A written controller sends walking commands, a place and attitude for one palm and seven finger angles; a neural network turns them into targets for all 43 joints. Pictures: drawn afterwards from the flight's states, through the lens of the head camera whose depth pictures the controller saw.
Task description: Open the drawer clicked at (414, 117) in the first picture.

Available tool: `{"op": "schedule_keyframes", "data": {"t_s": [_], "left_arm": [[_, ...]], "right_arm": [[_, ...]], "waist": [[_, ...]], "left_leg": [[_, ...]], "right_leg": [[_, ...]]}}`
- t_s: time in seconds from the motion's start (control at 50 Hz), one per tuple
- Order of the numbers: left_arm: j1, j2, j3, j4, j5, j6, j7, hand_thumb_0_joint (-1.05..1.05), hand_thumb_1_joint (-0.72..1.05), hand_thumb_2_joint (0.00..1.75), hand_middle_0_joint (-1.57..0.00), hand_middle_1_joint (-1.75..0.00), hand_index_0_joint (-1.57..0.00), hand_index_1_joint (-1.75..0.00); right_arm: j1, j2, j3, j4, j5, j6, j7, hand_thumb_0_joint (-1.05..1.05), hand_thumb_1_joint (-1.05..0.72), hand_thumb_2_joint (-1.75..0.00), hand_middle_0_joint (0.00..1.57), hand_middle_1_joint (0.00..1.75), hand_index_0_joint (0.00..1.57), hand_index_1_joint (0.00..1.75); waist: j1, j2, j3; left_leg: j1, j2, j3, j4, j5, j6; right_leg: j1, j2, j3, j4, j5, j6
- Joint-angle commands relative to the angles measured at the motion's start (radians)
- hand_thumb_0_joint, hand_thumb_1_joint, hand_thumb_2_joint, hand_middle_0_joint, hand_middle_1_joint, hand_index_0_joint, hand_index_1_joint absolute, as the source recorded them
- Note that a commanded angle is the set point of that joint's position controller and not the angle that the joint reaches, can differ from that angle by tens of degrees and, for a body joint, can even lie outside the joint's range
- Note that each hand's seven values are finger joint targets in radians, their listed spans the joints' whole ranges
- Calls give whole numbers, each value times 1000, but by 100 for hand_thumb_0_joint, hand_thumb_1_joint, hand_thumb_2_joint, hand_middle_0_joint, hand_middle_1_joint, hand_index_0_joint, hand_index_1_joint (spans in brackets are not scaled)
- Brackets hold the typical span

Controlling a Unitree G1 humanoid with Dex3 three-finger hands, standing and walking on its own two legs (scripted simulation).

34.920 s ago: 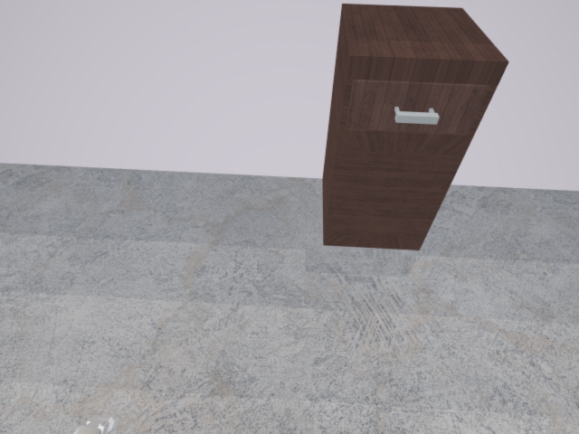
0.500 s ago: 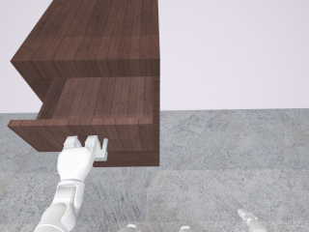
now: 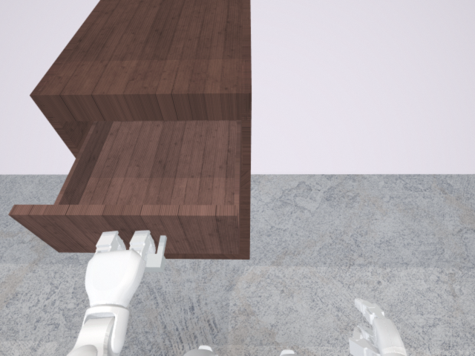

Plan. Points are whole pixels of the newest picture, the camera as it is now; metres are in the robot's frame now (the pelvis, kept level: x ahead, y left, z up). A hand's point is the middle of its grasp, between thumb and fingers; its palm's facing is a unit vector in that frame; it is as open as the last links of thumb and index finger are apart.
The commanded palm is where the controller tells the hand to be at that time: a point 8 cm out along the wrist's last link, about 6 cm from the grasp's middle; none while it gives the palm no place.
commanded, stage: pull the drawer open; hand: left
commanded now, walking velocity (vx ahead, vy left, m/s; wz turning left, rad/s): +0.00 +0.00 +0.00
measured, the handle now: (132, 251) +0.30 +0.21 -0.02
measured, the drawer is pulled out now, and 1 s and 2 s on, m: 0.22 0.30 0.29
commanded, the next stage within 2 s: open the thumb to release the handle in 0.78 s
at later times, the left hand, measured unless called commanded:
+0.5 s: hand (120, 320) +0.19 +0.21 -0.04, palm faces -0.03 -0.07 -1.00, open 5.7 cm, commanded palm +0.15 +0.22 +0.01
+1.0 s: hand (115, 330) +0.17 +0.21 -0.04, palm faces -0.01 -0.06 -1.00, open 5.8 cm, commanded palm +0.15 +0.22 +0.01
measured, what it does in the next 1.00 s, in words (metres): stands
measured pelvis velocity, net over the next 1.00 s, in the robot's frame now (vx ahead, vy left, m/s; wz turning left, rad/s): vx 0.00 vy -0.01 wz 0.00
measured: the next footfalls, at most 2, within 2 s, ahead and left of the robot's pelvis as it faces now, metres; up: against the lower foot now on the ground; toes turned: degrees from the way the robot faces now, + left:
none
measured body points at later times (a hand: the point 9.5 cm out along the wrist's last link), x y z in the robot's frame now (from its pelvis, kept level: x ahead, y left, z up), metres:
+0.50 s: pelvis +0.00 +0.00 -0.01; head +0.05 -0.02 +0.44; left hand +0.18 +0.21 +0.01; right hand +0.22 -0.22 -0.11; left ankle +0.00 +0.12 -0.68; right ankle +0.00 -0.11 -0.68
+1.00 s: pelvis +0.00 -0.01 -0.03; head +0.06 -0.03 +0.42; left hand +0.17 +0.21 +0.01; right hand +0.20 -0.24 -0.13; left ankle +0.00 +0.12 -0.68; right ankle +0.00 -0.11 -0.68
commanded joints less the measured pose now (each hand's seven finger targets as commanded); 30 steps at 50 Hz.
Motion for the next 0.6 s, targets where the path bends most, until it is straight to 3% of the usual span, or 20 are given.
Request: {"op": "schedule_keyframes", "data": {"t_s": [0.0, 0.04, 0.1, 0.18, 0.24, 0.26, 0.38, 0.44, 0.48, 0.54, 0.58], "left_arm": [[37, 149, 144, -249, -29, 7, 58, 0, 90, 90, -40, -135, -40, -135], [77, 127, 124, -271, -26, 6, 61, 0, 90, 90, -40, -135, -40, -135], [102, 133, 131, -314, -15, 2, 72, 0, 90, 90, -40, -135, -40, -135], [172, 132, 132, -362, -4, -4, 88, 0, 90, 90, -40, -135, -40, -135], [199, 132, 139, -367, -13, -1, 89, 0, 90, 90, -40, -135, -40, -135], [212, 152, 165, -376, -18, -4, 91, 0, 90, 90, -40, -135, -40, -135], [352, 142, 159, -424, -23, -16, 94, 0, 90, 90, -40, -135, -40, -135], [371, 127, 145, -439, -25, -24, 87, 0, 90, 90, -40, -135, -40, -135], [378, 145, 155, -480, -18, -33, 92, 0, 90, 90, -40, -135, -40, -135], [420, 123, 137, -486, -18, -43, 86, 0, 90, 90, -40, -135, -40, -135], [438, 153, 164, -507, -20, -54, 88, 0, 90, 90, -40, -135, -40, -135]], "right_arm": [[-83, -118, -36, -149, 1, -35, -9, 0, -90, -90, 20, 30, 20, 30], [-93, -116, -33, -156, 1, -34, -2, 0, -90, -90, 20, 30, 20, 30], [-97, -117, -35, -160, -4, -29, 3, 0, -90, -90, 20, 30, 20, 30], [-114, -115, -27, -176, -15, -26, 9, 0, -90, -90, 20, 30, 20, 30], [-117, -114, -33, -176, -10, -25, 10, 0, -90, -90, 20, 30, 20, 30], [-118, -116, -31, -179, -10, -24, 7, 0, -90, -90, 20, 30, 20, 30], [-135, -109, -18, -205, -15, -25, 18, 0, -90, -90, 20, 30, 20, 30], [-134, -107, -21, -210, -13, -22, 21, 0, -90, -90, 20, 30, 20, 30], [-141, -109, -15, -221, -20, -22, 26, 0, -90, -90, 20, 30, 20, 30], [-133, -104, -18, -229, -20, -23, 31, 0, -90, -90, 20, 30, 20, 30], [-134, -106, -14, -237, -27, -26, 33, 0, -90, -90, 20, 30, 20, 30]], "waist": [[37, -50, -251], [33, -40, -217], [34, -11, -230], [43, -21, -257], [39, -24, -227], [44, -29, -234], [66, -35, -244], [53, -32, -201], [61, -5, -220], [57, -9, -197], [61, -22, -207]], "left_leg": [[172, -36, 18, -101, 304, 19], [168, -36, 15, -100, 295, 18], [183, -33, 13, -91, 310, 16], [188, -34, 14, -70, 340, 15], [172, -35, 13, -66, 306, 16], [171, -36, 8, -66, 317, 15], [167, -40, 11, -53, 330, 15], [154, -39, 9, -49, 307, 17], [169, -38, 7, -43, 313, 14], [157, -36, 3, -36, 300, 16], [158, -39, 5, -23, 297, 15]], "right_leg": [[172, 3, -12, -134, 400, -27], [150, 3, -14, -133, 387, -28], [134, 4, -19, -118, 383, -32], [122, 5, -9, -96, 412, -31], [120, 4, -9, -101, 395, -30], [127, 7, -5, -97, 407, -33], [126, 5, 7, -79, 420, -32], [109, 5, 1, -84, 404, -31], [80, 7, 16, -73, 377, -35], [68, 7, -1, -69, 358, -35], [48, 6, 23, -65, 352, -36]]}}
